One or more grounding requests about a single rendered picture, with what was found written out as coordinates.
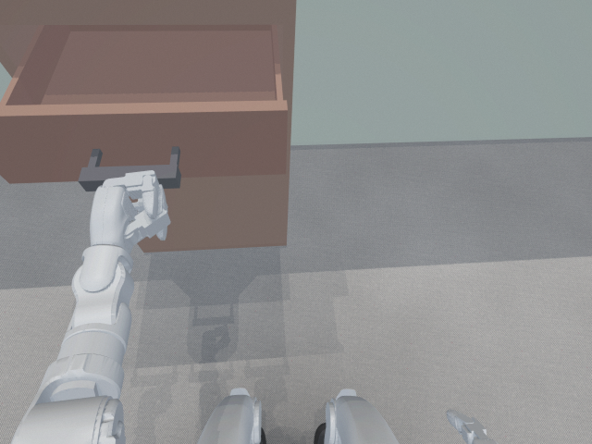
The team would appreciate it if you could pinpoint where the robot thigh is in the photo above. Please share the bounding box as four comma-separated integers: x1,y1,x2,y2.
197,395,262,444
326,396,399,444

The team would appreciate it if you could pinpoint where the drawer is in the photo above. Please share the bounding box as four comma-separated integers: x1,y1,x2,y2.
0,25,288,184

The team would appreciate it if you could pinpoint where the left robot forearm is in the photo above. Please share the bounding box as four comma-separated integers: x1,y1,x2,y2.
11,244,134,444

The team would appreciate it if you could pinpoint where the robot left upper arm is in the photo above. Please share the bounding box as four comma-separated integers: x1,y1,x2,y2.
16,395,126,444

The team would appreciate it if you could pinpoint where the robot right hand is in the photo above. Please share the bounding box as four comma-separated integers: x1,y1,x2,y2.
447,409,498,444

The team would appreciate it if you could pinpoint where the robot left hand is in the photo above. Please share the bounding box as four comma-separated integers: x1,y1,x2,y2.
90,170,171,254

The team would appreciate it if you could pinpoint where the handle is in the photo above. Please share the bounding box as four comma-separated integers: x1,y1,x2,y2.
78,146,181,191

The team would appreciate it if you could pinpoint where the cabinet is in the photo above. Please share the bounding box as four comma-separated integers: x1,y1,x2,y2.
0,0,296,253

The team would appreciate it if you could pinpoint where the left robot thigh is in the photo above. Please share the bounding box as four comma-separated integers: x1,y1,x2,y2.
197,395,262,444

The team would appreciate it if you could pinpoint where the right robot thigh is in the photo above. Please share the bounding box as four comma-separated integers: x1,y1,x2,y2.
326,396,399,444

